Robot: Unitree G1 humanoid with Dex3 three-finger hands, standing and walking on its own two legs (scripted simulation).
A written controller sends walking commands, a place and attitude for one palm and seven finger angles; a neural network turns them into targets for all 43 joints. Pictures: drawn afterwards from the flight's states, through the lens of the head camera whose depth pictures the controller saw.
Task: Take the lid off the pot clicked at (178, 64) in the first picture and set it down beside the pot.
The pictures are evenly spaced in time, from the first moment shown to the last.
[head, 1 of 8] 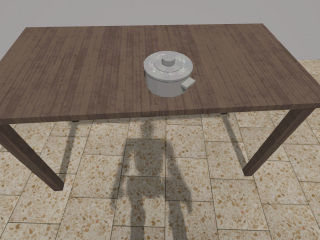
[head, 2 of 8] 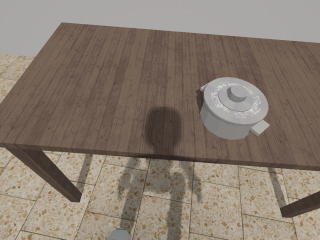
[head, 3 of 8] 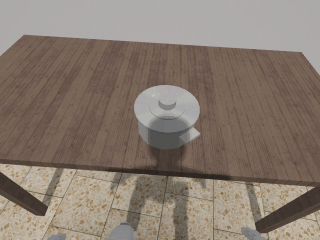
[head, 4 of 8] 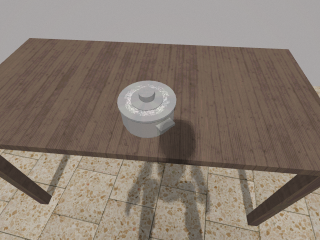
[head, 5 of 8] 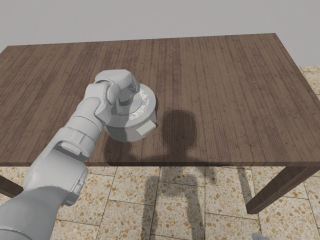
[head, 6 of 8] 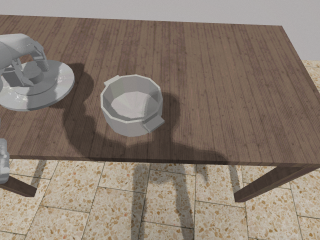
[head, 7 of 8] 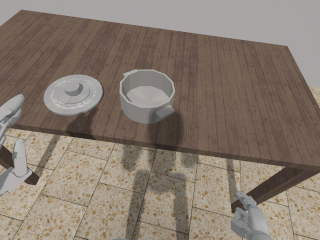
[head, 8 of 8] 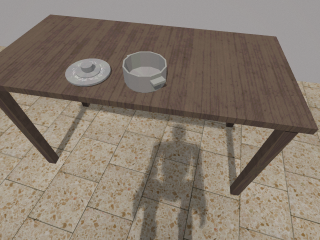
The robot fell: no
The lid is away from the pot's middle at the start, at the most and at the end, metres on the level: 0.00 0.25 0.24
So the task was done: yes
